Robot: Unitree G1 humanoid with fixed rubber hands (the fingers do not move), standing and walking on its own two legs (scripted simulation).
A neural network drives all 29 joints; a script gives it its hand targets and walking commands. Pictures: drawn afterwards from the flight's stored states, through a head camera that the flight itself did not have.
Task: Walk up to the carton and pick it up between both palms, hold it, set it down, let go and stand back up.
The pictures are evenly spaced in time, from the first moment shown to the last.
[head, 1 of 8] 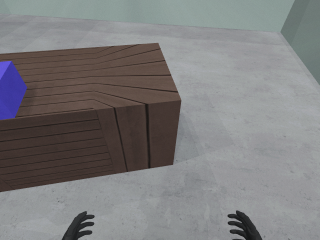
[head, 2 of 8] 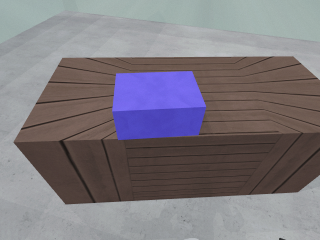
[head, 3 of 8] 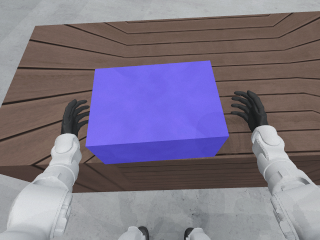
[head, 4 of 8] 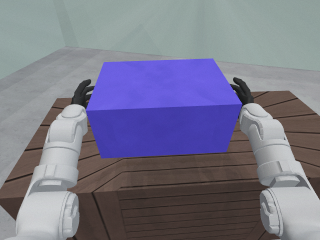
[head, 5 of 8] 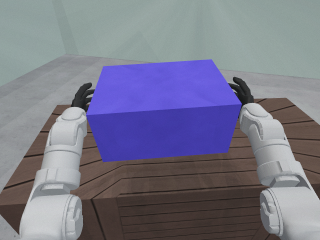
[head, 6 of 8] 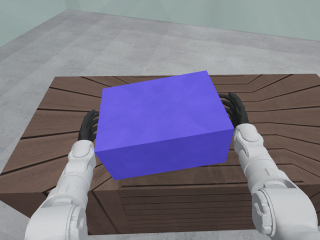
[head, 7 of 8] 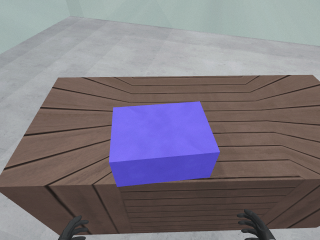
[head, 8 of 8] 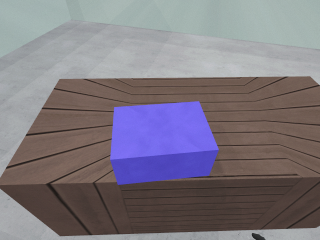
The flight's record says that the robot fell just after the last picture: no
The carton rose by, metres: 0.27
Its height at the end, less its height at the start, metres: +0.00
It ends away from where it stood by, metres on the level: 0.02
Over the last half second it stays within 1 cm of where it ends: yes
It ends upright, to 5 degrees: yes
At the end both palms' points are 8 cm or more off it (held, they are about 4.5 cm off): yes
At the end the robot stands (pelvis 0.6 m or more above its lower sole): yes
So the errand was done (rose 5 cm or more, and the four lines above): yes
